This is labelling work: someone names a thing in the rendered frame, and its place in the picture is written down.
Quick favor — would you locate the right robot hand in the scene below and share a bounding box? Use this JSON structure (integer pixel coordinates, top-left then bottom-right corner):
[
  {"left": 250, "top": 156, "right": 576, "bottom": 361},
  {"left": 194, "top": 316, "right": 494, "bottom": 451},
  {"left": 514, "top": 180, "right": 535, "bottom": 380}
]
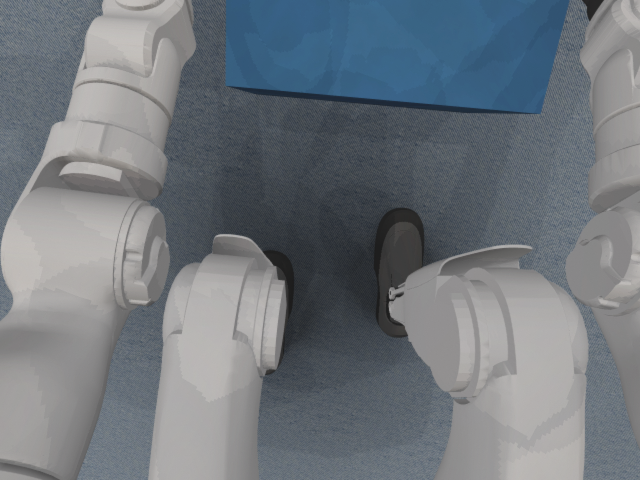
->
[{"left": 582, "top": 0, "right": 604, "bottom": 21}]

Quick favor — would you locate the carton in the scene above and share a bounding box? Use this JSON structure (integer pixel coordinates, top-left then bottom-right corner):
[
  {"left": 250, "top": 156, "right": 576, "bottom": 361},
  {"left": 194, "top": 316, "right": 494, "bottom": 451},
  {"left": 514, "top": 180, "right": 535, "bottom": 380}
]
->
[{"left": 226, "top": 0, "right": 570, "bottom": 114}]

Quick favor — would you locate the left robot upper arm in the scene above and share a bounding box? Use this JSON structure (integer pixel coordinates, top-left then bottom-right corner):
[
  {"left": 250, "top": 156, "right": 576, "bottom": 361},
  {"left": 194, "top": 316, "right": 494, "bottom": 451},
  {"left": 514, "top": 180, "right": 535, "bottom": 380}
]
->
[{"left": 0, "top": 187, "right": 170, "bottom": 480}]

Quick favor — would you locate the right robot upper arm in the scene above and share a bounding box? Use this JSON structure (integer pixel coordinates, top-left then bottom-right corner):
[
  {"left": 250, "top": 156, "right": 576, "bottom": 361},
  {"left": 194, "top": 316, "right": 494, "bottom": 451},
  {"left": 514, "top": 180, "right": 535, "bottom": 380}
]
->
[{"left": 566, "top": 203, "right": 640, "bottom": 449}]

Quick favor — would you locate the robot left shin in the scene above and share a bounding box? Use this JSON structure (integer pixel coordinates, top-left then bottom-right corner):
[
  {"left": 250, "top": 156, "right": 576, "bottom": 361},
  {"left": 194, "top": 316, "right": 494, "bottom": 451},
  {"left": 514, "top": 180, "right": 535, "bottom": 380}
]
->
[{"left": 163, "top": 234, "right": 274, "bottom": 370}]

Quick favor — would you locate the robot right thigh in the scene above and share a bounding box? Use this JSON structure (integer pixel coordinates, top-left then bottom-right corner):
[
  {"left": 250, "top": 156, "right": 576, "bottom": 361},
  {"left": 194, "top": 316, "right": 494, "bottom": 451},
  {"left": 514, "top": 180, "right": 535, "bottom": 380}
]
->
[{"left": 425, "top": 268, "right": 587, "bottom": 480}]

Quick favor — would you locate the right robot forearm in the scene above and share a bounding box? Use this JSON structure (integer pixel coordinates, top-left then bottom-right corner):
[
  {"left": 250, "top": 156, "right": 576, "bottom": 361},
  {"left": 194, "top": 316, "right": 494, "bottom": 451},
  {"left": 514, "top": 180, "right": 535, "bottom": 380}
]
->
[{"left": 580, "top": 0, "right": 640, "bottom": 214}]

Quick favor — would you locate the left robot forearm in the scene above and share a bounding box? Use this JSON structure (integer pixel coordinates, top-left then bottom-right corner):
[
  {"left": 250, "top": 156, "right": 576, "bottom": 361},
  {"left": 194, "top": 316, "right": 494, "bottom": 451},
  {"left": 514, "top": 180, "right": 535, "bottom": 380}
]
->
[{"left": 1, "top": 0, "right": 196, "bottom": 289}]

